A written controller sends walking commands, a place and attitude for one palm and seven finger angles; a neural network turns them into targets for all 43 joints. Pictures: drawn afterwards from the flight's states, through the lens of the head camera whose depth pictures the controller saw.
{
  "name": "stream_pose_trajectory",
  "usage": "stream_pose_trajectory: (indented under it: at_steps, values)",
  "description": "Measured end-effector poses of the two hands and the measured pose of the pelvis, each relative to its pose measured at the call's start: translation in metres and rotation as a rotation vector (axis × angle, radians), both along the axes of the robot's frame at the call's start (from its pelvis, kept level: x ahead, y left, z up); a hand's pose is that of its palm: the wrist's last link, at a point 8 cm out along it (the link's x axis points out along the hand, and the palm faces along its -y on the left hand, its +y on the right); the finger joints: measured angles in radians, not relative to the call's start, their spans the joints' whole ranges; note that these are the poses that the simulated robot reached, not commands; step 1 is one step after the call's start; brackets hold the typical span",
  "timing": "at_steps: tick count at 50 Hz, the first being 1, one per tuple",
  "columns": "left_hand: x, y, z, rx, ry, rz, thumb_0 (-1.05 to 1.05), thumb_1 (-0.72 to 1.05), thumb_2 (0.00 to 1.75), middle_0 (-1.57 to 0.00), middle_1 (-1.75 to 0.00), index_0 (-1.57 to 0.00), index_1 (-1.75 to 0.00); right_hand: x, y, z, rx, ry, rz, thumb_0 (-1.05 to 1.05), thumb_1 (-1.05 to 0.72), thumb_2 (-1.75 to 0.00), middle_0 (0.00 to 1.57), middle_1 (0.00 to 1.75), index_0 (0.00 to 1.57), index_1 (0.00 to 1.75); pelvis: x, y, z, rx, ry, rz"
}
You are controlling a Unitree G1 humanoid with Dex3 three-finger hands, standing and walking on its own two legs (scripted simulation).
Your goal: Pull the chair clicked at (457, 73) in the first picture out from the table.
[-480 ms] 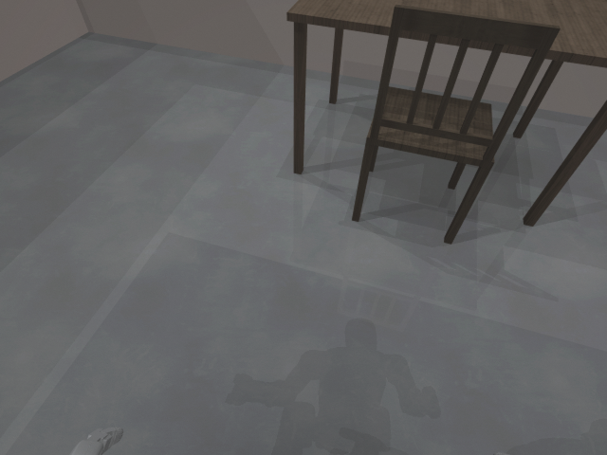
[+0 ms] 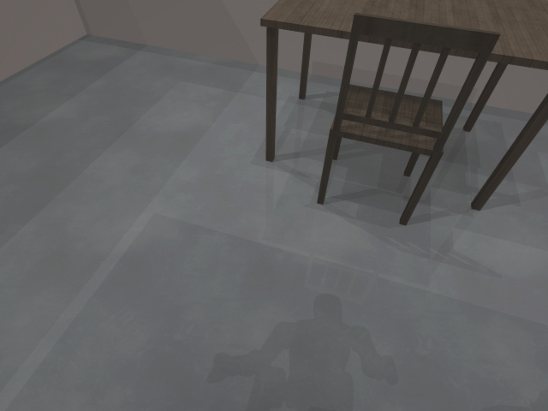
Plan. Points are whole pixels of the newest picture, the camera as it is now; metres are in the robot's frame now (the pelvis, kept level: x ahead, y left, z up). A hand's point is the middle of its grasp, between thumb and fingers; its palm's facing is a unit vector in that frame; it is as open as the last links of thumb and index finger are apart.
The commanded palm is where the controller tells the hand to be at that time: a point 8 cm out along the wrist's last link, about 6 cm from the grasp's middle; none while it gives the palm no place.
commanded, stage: stand and wait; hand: left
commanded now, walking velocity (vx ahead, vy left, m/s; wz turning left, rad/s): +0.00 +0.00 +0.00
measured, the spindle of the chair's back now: (403, 85) +1.15 -0.39 -0.09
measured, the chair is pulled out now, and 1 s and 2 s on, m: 0.00 0.00 0.00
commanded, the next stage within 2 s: look at it before walking up in 0.40 s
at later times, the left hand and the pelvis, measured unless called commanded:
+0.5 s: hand out of the picture +0.07 +0.24 -0.15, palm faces -0.04 -0.94 -0.33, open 7.4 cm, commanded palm none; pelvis -0.01 -0.01 +0.00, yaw +0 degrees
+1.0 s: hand out of the picture +0.07 +0.24 -0.15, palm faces -0.04 -0.94 -0.33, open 7.4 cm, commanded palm none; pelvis -0.01 -0.01 +0.00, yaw +0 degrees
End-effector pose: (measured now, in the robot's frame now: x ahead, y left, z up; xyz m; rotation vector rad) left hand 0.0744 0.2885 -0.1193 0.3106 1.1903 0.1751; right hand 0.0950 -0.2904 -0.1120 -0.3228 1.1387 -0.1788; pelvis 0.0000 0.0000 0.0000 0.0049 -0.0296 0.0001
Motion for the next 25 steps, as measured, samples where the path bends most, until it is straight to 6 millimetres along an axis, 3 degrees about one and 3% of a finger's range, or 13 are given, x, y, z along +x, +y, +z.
stream_pose_trajectory:
  at_steps: [12,25]
  values:
    - [-0.016,-0.001,0.002,0.010,0.031,0.007,0.00,0.90,0.90,-0.21,-0.30,-0.20,-0.30,-0.034,-0.008,-0.005,0.004,0.075,-0.027,0.00,-0.90,-0.90,0.20,0.30,0.20,0.30,-0.009,-0.005,0.002,-0.001,-0.003,0.000]
    - [-0.013,-0.006,0.003,0.002,0.019,-0.005,0.00,0.90,0.90,-0.21,-0.30,-0.20,-0.30,-0.043,-0.006,-0.007,0.017,0.083,-0.034,0.00,-0.90,-0.90,0.20,0.30,0.20,0.30,-0.013,-0.006,0.003,0.000,0.000,-0.004]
